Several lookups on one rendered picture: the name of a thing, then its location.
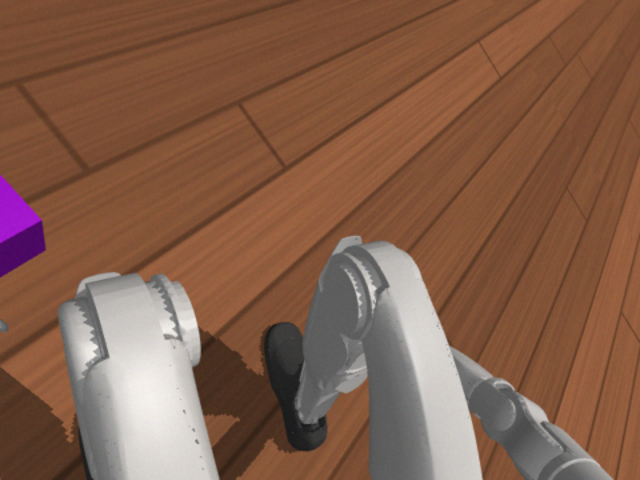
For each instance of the right robot foot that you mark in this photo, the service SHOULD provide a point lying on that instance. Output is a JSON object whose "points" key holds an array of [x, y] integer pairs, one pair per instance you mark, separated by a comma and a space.
{"points": [[284, 359]]}

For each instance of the right robot hand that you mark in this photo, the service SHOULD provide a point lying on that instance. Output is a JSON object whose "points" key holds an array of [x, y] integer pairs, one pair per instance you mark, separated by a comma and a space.
{"points": [[471, 373]]}

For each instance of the carton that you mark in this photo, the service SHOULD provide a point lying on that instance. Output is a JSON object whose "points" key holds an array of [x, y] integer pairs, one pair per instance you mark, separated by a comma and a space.
{"points": [[21, 230]]}

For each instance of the left robot foot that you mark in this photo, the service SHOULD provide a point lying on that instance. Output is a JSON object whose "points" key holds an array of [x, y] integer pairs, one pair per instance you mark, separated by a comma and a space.
{"points": [[88, 475]]}

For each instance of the right robot arm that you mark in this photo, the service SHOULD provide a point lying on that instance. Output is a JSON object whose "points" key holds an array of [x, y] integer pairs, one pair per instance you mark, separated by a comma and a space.
{"points": [[539, 450]]}

